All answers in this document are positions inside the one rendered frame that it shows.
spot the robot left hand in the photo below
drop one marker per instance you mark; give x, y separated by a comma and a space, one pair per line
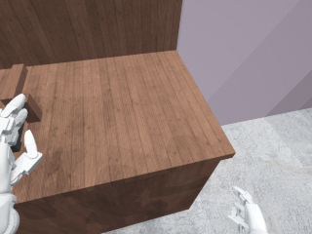
11, 119

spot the counter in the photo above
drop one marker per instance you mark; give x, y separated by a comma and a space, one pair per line
125, 133

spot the robot right hand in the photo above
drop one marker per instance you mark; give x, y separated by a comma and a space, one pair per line
245, 219

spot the left robot forearm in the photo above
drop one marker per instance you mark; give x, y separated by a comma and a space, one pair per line
9, 217

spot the tap lever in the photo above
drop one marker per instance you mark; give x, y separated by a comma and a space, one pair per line
17, 147

